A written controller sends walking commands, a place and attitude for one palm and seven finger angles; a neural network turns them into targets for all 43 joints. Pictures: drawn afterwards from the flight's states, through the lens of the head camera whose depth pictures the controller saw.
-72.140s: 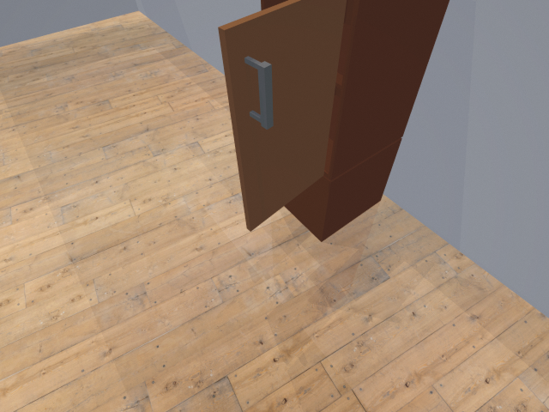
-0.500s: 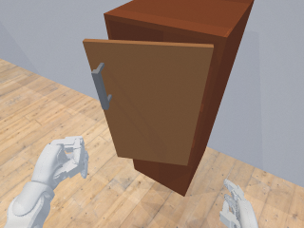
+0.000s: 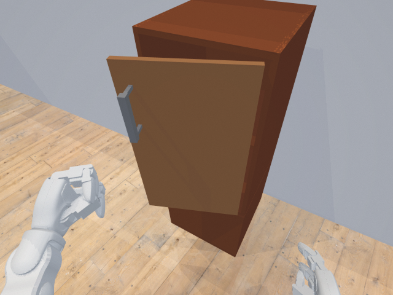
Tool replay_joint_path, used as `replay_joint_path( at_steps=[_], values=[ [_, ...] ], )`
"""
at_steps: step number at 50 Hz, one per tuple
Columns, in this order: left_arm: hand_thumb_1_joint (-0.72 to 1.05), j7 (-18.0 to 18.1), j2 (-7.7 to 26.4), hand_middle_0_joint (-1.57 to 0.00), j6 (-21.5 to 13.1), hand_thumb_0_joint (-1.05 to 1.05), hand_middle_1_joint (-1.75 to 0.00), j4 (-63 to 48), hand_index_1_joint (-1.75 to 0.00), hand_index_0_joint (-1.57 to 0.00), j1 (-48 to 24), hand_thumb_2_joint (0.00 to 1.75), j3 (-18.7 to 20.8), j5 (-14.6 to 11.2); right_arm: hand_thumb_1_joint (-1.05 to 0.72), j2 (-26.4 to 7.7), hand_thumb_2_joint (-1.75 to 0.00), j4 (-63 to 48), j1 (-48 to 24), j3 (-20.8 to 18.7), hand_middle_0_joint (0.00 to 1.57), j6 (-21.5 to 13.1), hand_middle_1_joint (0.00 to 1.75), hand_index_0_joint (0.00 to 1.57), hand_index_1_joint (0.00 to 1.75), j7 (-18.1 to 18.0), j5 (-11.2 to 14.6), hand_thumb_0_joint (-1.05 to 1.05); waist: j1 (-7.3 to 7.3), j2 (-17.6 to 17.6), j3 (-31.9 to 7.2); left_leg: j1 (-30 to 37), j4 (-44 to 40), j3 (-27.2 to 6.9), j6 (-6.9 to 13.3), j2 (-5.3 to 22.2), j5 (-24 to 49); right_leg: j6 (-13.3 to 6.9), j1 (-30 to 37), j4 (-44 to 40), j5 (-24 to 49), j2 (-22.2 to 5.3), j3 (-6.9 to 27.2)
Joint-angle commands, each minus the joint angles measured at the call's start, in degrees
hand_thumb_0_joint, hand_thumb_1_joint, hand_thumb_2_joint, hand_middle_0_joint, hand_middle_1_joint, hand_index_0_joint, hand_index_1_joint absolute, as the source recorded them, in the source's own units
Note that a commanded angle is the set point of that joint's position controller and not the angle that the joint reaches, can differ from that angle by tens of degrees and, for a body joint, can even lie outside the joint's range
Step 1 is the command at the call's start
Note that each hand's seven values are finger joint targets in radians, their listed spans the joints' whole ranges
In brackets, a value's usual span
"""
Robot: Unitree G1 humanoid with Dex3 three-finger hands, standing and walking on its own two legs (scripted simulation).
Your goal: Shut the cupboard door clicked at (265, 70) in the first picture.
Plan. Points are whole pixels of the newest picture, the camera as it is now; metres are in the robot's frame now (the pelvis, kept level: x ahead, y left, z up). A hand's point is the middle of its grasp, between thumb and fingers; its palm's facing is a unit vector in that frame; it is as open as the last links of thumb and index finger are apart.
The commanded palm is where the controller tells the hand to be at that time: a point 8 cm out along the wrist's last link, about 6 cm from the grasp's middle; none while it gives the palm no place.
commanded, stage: bring the fist close to the handle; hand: left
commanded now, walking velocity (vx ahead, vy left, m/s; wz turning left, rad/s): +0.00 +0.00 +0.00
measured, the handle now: (132, 114) +0.49 +0.21 +0.13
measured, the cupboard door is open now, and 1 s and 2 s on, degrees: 22 22 19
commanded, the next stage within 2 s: push the door shut along its arc in 1.42 s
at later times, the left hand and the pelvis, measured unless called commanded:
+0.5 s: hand (118, 176) +0.30 +0.19 +0.12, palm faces -0.05 -1.00 -0.03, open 3.1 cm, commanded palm +0.27 +0.24 +0.13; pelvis +0.00 +0.01 +0.00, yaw -1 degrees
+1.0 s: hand (131, 145) +0.37 +0.18 +0.14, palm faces -0.01 -1.00 -0.04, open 3.1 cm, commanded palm +0.35 +0.23 +0.13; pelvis +0.01 +0.00 +0.00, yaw -1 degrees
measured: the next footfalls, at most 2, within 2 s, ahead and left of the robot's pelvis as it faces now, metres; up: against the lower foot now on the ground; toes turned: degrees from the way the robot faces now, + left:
none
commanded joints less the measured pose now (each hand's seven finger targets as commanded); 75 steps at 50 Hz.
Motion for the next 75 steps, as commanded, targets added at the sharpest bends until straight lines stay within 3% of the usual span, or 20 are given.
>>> replay_joint_path(
  at_steps=[1,4,8,10,12,18,23,27,28,33,39,43,46,51,58,62,63,69,73,75],
  values=[
    [0.90,-2.87,8.09,-1.30,1.49,0.00,-1.50,-8.64,-1.50,-1.30,-6.63,0.90,0.77,-0.67,-0.90,-6.35,-0.90,-10.17,-7.79,-2.42,0.20,-3.15,0.30,0.20,0.30,-0.95,0.56,0.00,-0.21,-4.61,-1.13,2.46,-4.85,-0.71,2.24,-2.21,1.14,2.55,-5.57,-11.16,-0.76,-1.24,6.34],
    [0.90,-0.33,10.63,-1.30,0.17,0.00,-1.50,-13.34,-1.50,-1.30,-18.47,0.90,2.62,-0.23,-0.90,-6.10,-0.90,-9.86,-8.94,-2.17,0.20,-3.63,0.30,0.20,0.30,-1.48,0.04,0.00,-0.80,-3.36,-4.07,4.47,-5.49,-1.55,2.43,-2.08,0.50,2.37,-5.89,-11.07,-3.79,-1.14,6.03],
    [0.90,3.54,12.43,-1.30,-4.17,0.00,-1.50,-9.92,-1.50,-1.30,-21.44,0.90,6.24,-0.04,-0.90,-5.84,-0.90,-7.48,-7.70,-1.95,0.20,-4.23,0.30,0.20,0.30,-1.29,-0.53,0.00,-0.74,-2.88,-6.02,6.26,-6.35,-1.97,2.10,-1.76,1.59,1.79,-5.32,-9.03,-0.31,-0.09,3.69],
    [0.90,3.40,10.34,-1.30,-4.88,0.00,-1.50,-6.15,-1.50,-1.30,-23.29,0.90,4.17,0.51,-0.90,-5.55,-0.90,-6.70,-7.68,-1.83,0.20,-4.23,0.30,0.20,0.30,-1.14,-0.42,0.00,-1.22,-1.03,-5.69,6.72,-6.83,-1.93,1.89,-1.67,1.93,1.56,-5.34,-8.38,1.50,-0.04,3.16],
    [0.90,2.24,8.23,-1.30,-4.02,0.00,-1.50,-3.03,-1.50,-1.30,-23.69,0.90,1.25,1.00,-0.90,-5.68,-0.90,-6.59,-7.74,-1.86,0.20,-4.23,0.30,0.20,0.30,-1.06,-0.19,0.00,-1.17,1.32,-5.61,7.13,-7.04,-1.76,1.87,-1.77,2.70,1.34,-5.25,-7.99,4.07,-0.03,3.00],
    [0.90,-0.65,9.54,-1.30,2.05,0.00,-1.50,4.10,-1.50,-1.30,-24.50,0.90,1.34,0.90,-0.90,-6.70,-0.90,-7.44,-7.49,-2.20,0.20,-2.86,0.30,0.20,0.30,-1.28,0.37,0.00,-0.21,-4.57,-6.77,5.61,-6.97,-1.39,2.15,-1.78,5.25,1.69,-2.89,-8.42,7.62,-0.28,3.47],
    [0.90,2.26,12.11,-1.30,-0.23,0.00,-1.50,-0.55,-1.50,-1.30,-31.34,0.90,5.03,1.02,-0.90,-6.19,-0.90,-7.79,-7.88,-2.08,0.20,-2.38,0.30,0.20,0.30,-0.90,-0.36,0.00,0.10,-3.35,-10.78,8.32,-6.85,-1.32,2.03,-1.63,10.02,1.44,-1.67,-6.76,12.46,0.00,2.64],
    [0.90,3.85,8.72,-1.30,-3.03,0.00,-1.50,-1.23,-1.50,-1.30,-33.01,0.90,1.96,2.47,-0.90,-5.57,-0.90,-7.38,-7.43,-2.19,0.20,-2.26,0.30,0.20,0.30,-0.14,-0.62,0.00,-0.51,1.35,-12.30,10.81,-6.74,-1.07,1.57,-1.58,13.14,0.85,-1.70,-5.53,15.61,0.21,2.12],
    [0.90,3.81,8.69,-1.30,-2.73,0.00,-1.50,1.28,-1.50,-1.30,-32.11,0.90,1.44,2.82,-0.90,-5.83,-0.90,-7.04,-6.92,-2.32,0.20,-1.97,0.30,0.20,0.30,0.00,-0.55,0.00,-1.07,-1.53,-10.94,9.87,-6.46,-0.96,1.87,-1.32,12.85,1.12,-2.17,-5.99,15.62,0.25,2.17],
    [0.90,2.21,8.39,-1.30,1.19,0.00,-1.50,8.82,-1.50,-1.30,-34.90,0.90,-0.26,3.10,-0.90,-6.77,-0.90,-6.53,-6.63,-2.57,0.20,0.03,0.30,0.20,0.30,-0.45,0.02,0.00,-1.54,-3.44,-8.00,7.81,-7.04,-0.80,1.99,-1.61,9.29,1.25,-2.87,-7.40,13.25,0.09,2.66],
    [0.90,3.55,9.14,-1.30,0.13,0.00,-1.50,4.92,-1.50,-1.30,-43.01,0.90,0.54,3.18,-0.90,-6.19,-0.90,-7.43,-7.39,-2.61,0.20,0.94,0.30,0.20,0.30,-0.57,-0.26,0.00,-1.64,-1.70,-14.53,11.57,-6.48,-0.89,1.94,-1.52,13.87,0.99,-0.97,-6.31,17.40,0.11,2.59],
    [0.90,5.01,12.54,-1.30,-1.49,0.00,-1.50,11.57,-1.50,-1.30,-45.37,0.90,3.62,3.58,-0.90,-6.74,-0.90,-5.56,-6.25,-2.56,0.20,1.84,0.30,0.20,0.30,-0.54,-0.59,0.00,-1.96,-4.50,-12.27,9.74,-6.48,-0.73,1.97,-1.38,12.22,1.14,-1.55,-6.86,16.10,0.21,2.88],
    [0.90,4.62,11.10,-1.30,-0.40,0.00,-1.50,18.53,-1.50,-1.30,-49.46,0.90,2.04,3.98,-0.90,-6.72,-0.90,-4.96,-6.50,-2.37,0.20,3.03,0.30,0.20,0.30,-0.58,-0.22,0.00,-2.74,-4.10,-8.99,7.71,-6.96,-0.43,1.95,-1.76,8.76,1.27,-3.33,-7.82,13.46,-0.10,3.58],
    [0.90,3.29,11.99,-1.30,0.58,0.00,-1.50,23.31,-1.50,-1.30,-56.68,0.90,1.06,4.39,-0.90,-7.05,-0.90,-5.30,-5.90,-2.49,0.20,4.59,0.30,0.20,0.30,-0.80,0.21,0.00,-3.50,-1.92,-10.78,7.90,-6.35,-0.30,2.07,-1.90,9.08,1.08,-3.49,-7.93,14.19,-0.28,4.10],
    [0.90,1.80,15.79,-1.30,-4.64,0.00,-1.50,22.37,-1.50,-1.30,-51.76,0.90,6.07,3.12,-0.90,-7.46,-0.90,-6.18,-4.19,-3.49,0.20,4.47,0.30,0.20,0.30,-0.24,-0.38,0.00,-1.15,-3.38,-19.61,8.77,-4.89,0.42,2.24,-2.03,16.96,1.14,2.73,-4.96,24.89,-0.28,4.10],
    [0.90,1.82,12.57,-1.30,-4.40,0.00,-1.50,23.83,-1.50,-1.30,-50.29,0.90,3.65,3.20,-0.90,-7.37,-0.90,-6.12,-4.08,-3.66,0.20,4.66,0.30,0.20,0.30,0.41,0.07,0.00,-2.19,-3.81,-14.33,7.32,-5.23,0.84,2.35,-2.06,14.22,1.56,-0.75,-5.81,23.02,-0.19,4.07],
    [0.90,1.95,14.73,-1.30,-4.05,0.00,-1.50,24.82,-1.50,-1.30,-48.91,0.90,5.72,3.22,-0.90,-7.82,-0.90,-6.07,-3.82,-3.90,0.20,4.89,0.30,0.20,0.30,0.37,0.08,0.00,-1.90,-6.48,-13.47,6.49,-5.18,0.87,2.57,-1.88,13.74,1.74,-0.35,-6.07,22.56,-0.21,4.18],
    [0.90,1.90,13.65,-1.30,-4.17,0.00,-1.50,17.89,-1.50,-1.30,-51.63,0.90,3.82,3.29,-0.90,-7.18,-0.90,-7.18,-5.23,-3.67,0.20,4.98,0.30,0.20,0.30,0.07,0.12,0.00,-2.44,-0.93,-14.79,8.82,-5.34,0.96,2.65,-2.03,14.16,1.46,-0.56,-6.09,22.14,-0.18,4.42],
    [0.90,2.27,15.77,-1.30,-4.96,0.00,-1.50,19.65,-1.50,-1.30,-53.49,0.90,5.23,2.99,-0.90,-7.67,-0.90,-6.15,-4.83,-3.52,0.20,4.89,0.30,0.20,0.30,-0.56,0.06,0.00,-3.25,-3.61,-13.16,8.30,-5.59,0.51,2.70,-1.75,10.66,1.54,-1.86,-7.15,17.28,0.11,4.54],
    [0.90,1.96,12.72,-1.30,-4.91,0.00,-1.50,20.25,-1.50,-1.30,-53.56,0.90,2.89,2.92,-0.90,-7.14,-0.90,-6.24,-5.41,-3.41,0.20,4.59,0.30,0.20,0.30,-0.56,0.20,0.00,-3.15,-2.80,-13.05,8.90,-5.90,0.24,2.56,-1.85,10.52,1.35,-2.44,-7.07,17.02,0.14,4.31]
  ],
)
